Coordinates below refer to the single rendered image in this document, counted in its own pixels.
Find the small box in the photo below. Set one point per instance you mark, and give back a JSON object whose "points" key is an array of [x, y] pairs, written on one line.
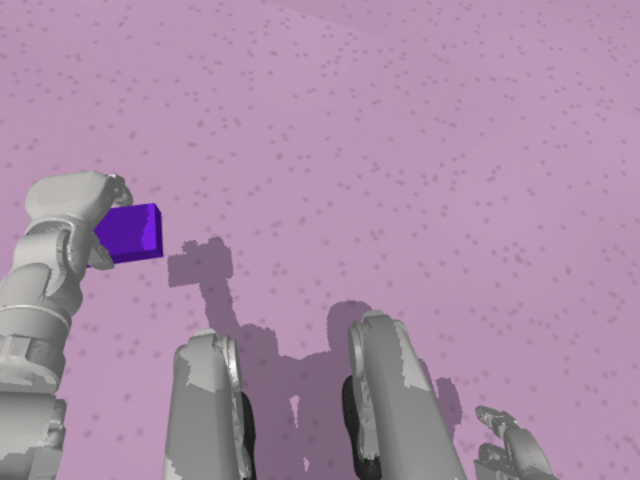
{"points": [[131, 233]]}

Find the left robot foot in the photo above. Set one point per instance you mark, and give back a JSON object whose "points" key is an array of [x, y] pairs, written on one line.
{"points": [[249, 437]]}

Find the right robot hand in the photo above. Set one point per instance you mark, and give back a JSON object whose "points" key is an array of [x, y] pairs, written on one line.
{"points": [[522, 454]]}

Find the left robot hand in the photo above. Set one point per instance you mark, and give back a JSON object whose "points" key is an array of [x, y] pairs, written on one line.
{"points": [[86, 196]]}

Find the right robot foot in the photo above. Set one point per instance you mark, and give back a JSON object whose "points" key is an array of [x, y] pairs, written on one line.
{"points": [[365, 469]]}

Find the left robot arm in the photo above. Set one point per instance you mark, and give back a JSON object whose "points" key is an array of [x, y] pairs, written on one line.
{"points": [[38, 298]]}

